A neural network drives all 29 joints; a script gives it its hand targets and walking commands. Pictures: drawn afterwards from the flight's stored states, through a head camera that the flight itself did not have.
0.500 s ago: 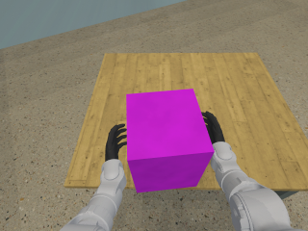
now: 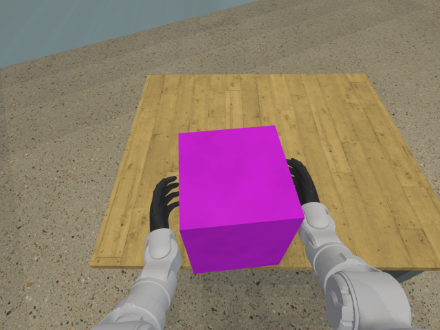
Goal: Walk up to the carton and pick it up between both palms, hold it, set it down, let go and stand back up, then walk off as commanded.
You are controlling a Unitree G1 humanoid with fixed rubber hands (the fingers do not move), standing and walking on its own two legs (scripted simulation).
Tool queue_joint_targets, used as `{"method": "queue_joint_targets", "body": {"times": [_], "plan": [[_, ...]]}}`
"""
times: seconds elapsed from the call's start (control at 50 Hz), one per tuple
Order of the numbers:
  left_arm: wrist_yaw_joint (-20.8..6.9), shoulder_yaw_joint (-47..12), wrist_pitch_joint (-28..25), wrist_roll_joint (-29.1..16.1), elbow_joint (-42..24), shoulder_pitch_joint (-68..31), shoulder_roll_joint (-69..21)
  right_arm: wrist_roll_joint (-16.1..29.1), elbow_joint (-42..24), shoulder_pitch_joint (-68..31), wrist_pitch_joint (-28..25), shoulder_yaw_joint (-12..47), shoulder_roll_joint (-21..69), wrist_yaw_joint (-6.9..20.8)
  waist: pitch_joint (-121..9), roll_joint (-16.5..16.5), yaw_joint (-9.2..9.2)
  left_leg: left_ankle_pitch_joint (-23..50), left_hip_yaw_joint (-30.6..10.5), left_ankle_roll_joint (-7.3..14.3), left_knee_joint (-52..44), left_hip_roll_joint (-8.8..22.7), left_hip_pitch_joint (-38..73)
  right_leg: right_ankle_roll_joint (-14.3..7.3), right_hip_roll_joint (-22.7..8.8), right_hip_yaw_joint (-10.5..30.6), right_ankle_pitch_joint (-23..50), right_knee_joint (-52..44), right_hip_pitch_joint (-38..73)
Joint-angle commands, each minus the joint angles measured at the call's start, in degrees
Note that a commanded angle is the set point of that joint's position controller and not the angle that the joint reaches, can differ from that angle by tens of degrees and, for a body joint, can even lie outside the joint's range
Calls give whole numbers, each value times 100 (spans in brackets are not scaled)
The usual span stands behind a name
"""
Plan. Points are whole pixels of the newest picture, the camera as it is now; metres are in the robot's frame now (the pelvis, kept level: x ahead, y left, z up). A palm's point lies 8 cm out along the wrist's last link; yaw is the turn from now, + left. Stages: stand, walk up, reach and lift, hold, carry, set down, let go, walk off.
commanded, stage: reach and lift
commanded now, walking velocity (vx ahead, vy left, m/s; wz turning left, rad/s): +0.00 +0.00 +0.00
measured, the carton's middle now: (232, 203) +0.40 +0.00 -0.04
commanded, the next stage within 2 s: none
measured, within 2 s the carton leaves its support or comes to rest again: leaves its support in 0.56 s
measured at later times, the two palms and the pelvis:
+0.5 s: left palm (162, 221) +0.33 +0.14 +0.00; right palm (307, 198) +0.39 -0.15 +0.01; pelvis +0.00 +0.00 +0.00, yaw +0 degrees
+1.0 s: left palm (159, 212) +0.32 +0.13 +0.06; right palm (324, 187) +0.37 -0.16 +0.08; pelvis -0.03 -0.02 +0.00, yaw +0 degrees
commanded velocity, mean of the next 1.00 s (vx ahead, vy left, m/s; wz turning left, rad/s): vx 0.00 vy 0.00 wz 0.00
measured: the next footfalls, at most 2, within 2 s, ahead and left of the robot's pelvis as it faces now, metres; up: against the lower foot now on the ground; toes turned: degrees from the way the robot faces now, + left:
none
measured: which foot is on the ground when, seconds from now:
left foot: down 0.00-1.00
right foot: down 0.00-1.00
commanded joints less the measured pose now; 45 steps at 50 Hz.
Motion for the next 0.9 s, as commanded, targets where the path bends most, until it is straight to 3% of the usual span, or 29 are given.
{"method": "queue_joint_targets", "body": {"times": [0.0,0.02,0.04,0.06,0.08,0.16,0.18,0.24,0.26,0.3,0.34,0.4,0.44,0.48,0.52,0.54,0.56,0.58,0.6,0.62,0.66,0.68,0.7,0.72,0.74,0.78,0.8,0.84,0.88], "plan": [[-809,-998,-461,1167,-114,-2301,-2972,-870,-850,-1987,-331,879,3668,552,-2547,-354,-363,2657,-219,-285,-255,-344,596,-308,223,-444,1727,-101,1598],[-819,-1003,-498,1175,-59,-2373,-3014,-929,-700,-1997,-328,831,3685,562,-2415,-520,-444,2563,-266,-247,-282,-297,440,-296,236,-433,1735,-74,1603],[-816,-1064,-520,1156,-65,-2596,-3024,-916,-761,-2182,-326,1100,3856,599,-2474,-420,-287,2490,-219,-261,-270,-327,452,-298,231,-418,1698,-15,1633],[-768,-1158,-499,1120,-147,-2675,-3044,-1004,-658,-2171,-319,874,3756,624,-2569,-370,-411,2478,-237,-314,-280,-288,593,-303,276,-521,1419,-32,1360],[-754,-1099,-456,1139,-78,-2475,-3160,-950,-689,-2114,-334,969,3805,615,-2362,-459,-269,2546,-216,-283,-293,-259,731,-275,278,-528,1302,-76,1285],[-750,-1230,-446,1020,-285,-2860,-3000,-863,-747,-2125,-285,989,3753,565,-2484,-608,-446,2327,-316,-256,-284,-250,660,-254,284,-481,1405,-77,1466],[-756,-1161,-456,1084,-220,-2815,-2996,-896,-825,-2244,-231,1027,3999,605,-2538,-515,-245,2265,-250,-214,-272,-276,602,-310,279,-437,1206,-82,1412],[-735,-1331,-461,1027,-359,-2747,-3153,-790,-991,-2104,-341,1159,3932,529,-2714,-483,-273,2604,-235,-245,-239,-275,713,-265,297,-453,1632,-80,1597],[-736,-1144,-456,1097,-161,-2824,-2963,-869,-720,-2227,-248,1076,3826,554,-2458,-533,-293,2271,-265,-190,-310,-310,546,-300,279,-411,1409,-117,1501],[-745,-1400,-404,1035,-346,-2595,-3095,-769,-1139,-2062,-347,1332,3912,495,-2796,-451,-330,2688,-264,-268,-323,-332,773,-251,300,-457,1863,-178,1786],[-766,-1397,-459,966,-379,-2939,-3028,-769,-1046,-1985,-263,1341,4018,444,-2683,-508,-450,2437,-252,-223,-352,-363,721,-214,326,-485,1681,-171,1655],[-767,-1614,-349,851,-626,-2940,-3277,-497,-1398,-2018,-173,1717,4018,429,-2942,-480,-428,2736,-364,-275,-415,-355,948,-281,307,-417,2239,-248,2026],[-808,-1507,-280,942,-405,-2645,-3132,-544,-1427,-1945,-86,1824,4099,391,-2677,-671,-362,2649,-305,-182,-468,-394,887,-164,292,-418,2301,-281,2084],[-784,-1787,-328,749,-626,-2944,-3529,-409,-2058,-2396,-142,2133,4286,378,-2996,-744,-387,2814,-408,-184,-389,-394,991,-123,305,-456,2385,-202,2114],[-790,-1826,-193,828,-812,-2890,-3351,-309,-1923,-1929,70,2205,4433,371,-2976,-511,-428,2966,-384,-240,-420,-440,1276,-166,308,-398,2504,-341,2237],[-774,-2269,-151,579,-1234,-3198,-3605,-277,-2213,-2139,59,2271,4461,337,-3511,-375,-588,3257,-494,-387,-371,-399,1552,-179,377,-477,2637,-264,2255],[-744,-2236,-153,577,-1141,-3175,-3514,-177,-2279,-2157,138,2421,4494,344,-3543,-368,-409,3396,-482,-332,-289,-408,1517,-165,359,-403,2756,-278,2245],[-732,-2309,-138,510,-1235,-3300,-3668,-62,-2406,-2237,194,2482,4654,318,-3549,-353,-538,3286,-508,-331,-287,-434,1559,-188,374,-398,2688,-294,2214],[-729,-2330,-89,550,-1417,-3103,-3529,131,-2445,-1978,309,2750,4746,341,-3441,-321,-368,3361,-444,-313,-312,-477,1455,-174,334,-276,2862,-262,2469],[-740,-2362,-100,440,-1436,-3180,-3603,145,-2458,-2016,396,2878,4684,335,-3375,-495,-394,3239,-485,-285,-324,-503,1393,-87,292,-320,3216,-171,2591],[-771,-2540,67,452,-1531,-3222,-3743,260,-2690,-2055,550,2852,4755,298,-2876,-546,-575,3210,-621,-311,-414,-425,1495,-146,357,-380,2790,-264,2424],[-868,-2314,324,472,-1343,-2751,-3548,360,-3025,-1975,702,2931,4651,224,-2825,-812,-409,3049,-531,-194,-495,-474,1520,-102,366,-303,2885,-374,2706],[-854,-2334,368,525,-1291,-2807,-3548,372,-3057,-2022,794,2953,4692,255,-2661,-709,-486,3031,-580,-179,-486,-454,1395,-130,346,-285,2975,-364,2830],[-878,-2416,443,479,-1601,-2966,-3590,447,-2986,-1823,919,3047,4816,249,-2637,-577,-419,3010,-542,-231,-525,-514,1554,-117,321,-268,2977,-339,2897],[-867,-2646,464,267,-2156,-3503,-3668,530,-3177,-1934,1000,3179,5000,228,-3129,-516,-552,2990,-567,-263,-480,-530,1679,-84,355,-284,2813,-346,2935],[-869,-2356,616,313,-2345,-3554,-3411,566,-2941,-1536,1360,3155,4978,237,-2810,-652,-378,2704,-518,-131,-603,-562,1636,-108,300,-164,2618,-439,2973],[-930,-2537,801,155,-2159,-3385,-3426,755,-3605,-1983,1450,3403,5033,178,-2847,-783,-363,2400,-464,-112,-644,-599,1502,-53,291,-150,2599,-484,3108],[-959,-2585,909,149,-2343,-3858,-3411,732,-3791,-2360,1493,3202,5078,163,-2746,-783,-404,1889,-576,-68,-756,-560,1400,-38,268,-180,2073,-525,2855],[-989,-2183,1141,284,-2062,-3834,-3144,693,-3706,-2395,1788,3158,5178,158,-2226,-975,-259,1226,-429,90,-935,-653,1071,19,211,-85,1666,-603,2903]]}}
